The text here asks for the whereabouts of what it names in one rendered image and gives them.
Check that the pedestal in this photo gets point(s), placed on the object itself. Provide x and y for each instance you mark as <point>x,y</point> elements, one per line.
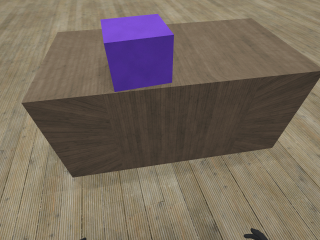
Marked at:
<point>235,88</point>

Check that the right robot hand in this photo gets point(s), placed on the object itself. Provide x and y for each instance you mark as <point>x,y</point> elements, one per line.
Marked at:
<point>257,235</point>

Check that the carton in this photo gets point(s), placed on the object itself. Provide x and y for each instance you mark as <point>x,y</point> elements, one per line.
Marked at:
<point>139,51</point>

